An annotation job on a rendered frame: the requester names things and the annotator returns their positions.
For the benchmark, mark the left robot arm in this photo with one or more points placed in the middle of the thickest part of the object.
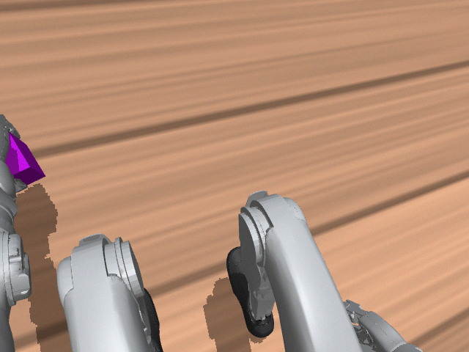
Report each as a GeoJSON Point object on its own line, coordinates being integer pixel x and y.
{"type": "Point", "coordinates": [15, 274]}

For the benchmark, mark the right robot hand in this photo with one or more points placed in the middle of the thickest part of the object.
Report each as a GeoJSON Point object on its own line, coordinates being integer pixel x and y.
{"type": "Point", "coordinates": [374, 333]}

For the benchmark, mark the left robot hand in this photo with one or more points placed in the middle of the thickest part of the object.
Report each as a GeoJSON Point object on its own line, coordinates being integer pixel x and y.
{"type": "Point", "coordinates": [6, 126]}

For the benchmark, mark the left robot foot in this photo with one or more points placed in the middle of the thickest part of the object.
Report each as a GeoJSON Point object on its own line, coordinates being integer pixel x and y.
{"type": "Point", "coordinates": [153, 321]}

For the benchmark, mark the right robot foot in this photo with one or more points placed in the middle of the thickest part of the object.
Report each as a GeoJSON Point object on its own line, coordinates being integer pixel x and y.
{"type": "Point", "coordinates": [239, 283]}

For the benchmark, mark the cube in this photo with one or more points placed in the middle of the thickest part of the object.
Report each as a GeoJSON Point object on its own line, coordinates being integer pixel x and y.
{"type": "Point", "coordinates": [22, 163]}

